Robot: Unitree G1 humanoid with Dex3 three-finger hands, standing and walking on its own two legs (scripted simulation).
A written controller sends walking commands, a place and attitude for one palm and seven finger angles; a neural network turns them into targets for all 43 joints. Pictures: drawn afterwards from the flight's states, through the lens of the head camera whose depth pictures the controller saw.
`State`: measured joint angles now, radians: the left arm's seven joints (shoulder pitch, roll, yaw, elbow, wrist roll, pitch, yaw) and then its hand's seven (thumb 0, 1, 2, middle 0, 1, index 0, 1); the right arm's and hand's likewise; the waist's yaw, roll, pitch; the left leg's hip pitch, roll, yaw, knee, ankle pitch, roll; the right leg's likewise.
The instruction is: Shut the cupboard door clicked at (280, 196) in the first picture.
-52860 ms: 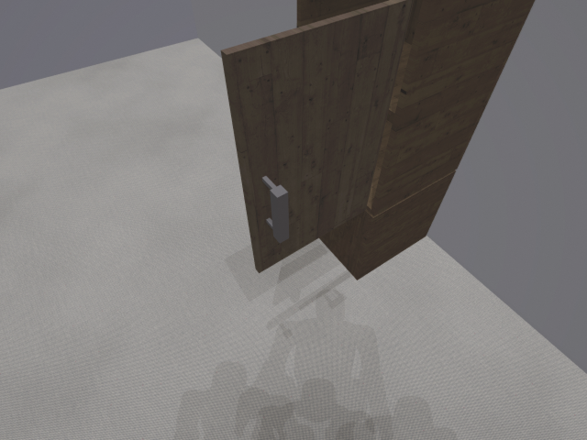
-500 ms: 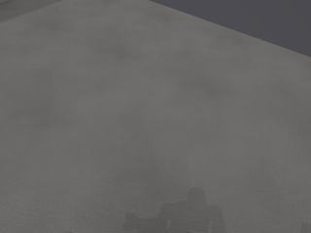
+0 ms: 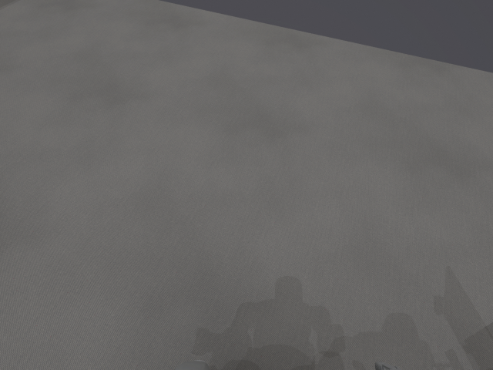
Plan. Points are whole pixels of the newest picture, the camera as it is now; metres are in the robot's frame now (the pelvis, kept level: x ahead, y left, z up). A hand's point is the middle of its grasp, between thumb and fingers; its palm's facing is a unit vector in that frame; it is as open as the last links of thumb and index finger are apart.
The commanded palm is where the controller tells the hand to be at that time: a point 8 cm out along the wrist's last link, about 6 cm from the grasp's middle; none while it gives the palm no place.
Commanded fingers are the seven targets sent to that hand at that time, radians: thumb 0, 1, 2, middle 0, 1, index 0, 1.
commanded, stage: turn to face it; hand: left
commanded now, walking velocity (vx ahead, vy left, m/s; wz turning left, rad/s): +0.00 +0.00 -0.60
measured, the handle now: out of the picture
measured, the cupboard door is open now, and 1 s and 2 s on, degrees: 33 33 33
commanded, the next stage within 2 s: none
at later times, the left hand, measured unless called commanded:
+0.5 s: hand (172, 345) +0.17 +0.15 -0.15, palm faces -0.29 -0.91 -0.29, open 7.4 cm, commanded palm none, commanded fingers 0.00 0.90 0.90 -0.20 -0.30 -0.20 -0.30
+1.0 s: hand (185, 320) +0.22 +0.14 -0.18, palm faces -0.51 -0.84 -0.20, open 7.4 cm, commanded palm none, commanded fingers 0.00 0.90 0.90 -0.20 -0.30 -0.20 -0.30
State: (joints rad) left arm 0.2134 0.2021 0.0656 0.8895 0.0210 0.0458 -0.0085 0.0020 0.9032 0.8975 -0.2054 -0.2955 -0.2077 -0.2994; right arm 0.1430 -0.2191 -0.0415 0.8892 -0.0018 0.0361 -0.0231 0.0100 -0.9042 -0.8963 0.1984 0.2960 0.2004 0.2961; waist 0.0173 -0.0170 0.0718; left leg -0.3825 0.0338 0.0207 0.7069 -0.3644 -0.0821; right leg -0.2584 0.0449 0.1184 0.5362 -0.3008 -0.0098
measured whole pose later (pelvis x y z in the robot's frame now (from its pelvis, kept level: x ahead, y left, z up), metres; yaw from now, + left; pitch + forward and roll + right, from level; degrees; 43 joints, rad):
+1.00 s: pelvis +0.05 +0.00 +0.00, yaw -35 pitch +1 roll -2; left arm 0.21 0.27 0.09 0.90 0.02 0.08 -0.02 0.00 0.91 0.90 -0.20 -0.29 -0.20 -0.30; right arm 0.16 -0.19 0.00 0.85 -0.02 0.01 -0.03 0.01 -0.90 -0.90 0.20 0.30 0.20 0.30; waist 0.03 -0.06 0.08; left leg -0.29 0.07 0.10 0.56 -0.28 0.02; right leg -0.45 0.05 0.06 1.05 -0.50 0.03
